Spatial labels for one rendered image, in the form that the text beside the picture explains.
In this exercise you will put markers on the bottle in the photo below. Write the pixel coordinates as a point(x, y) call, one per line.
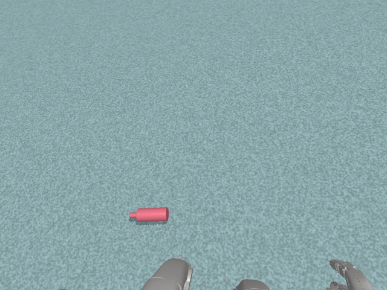
point(150, 214)

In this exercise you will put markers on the right robot hand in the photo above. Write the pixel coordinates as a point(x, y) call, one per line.
point(355, 279)

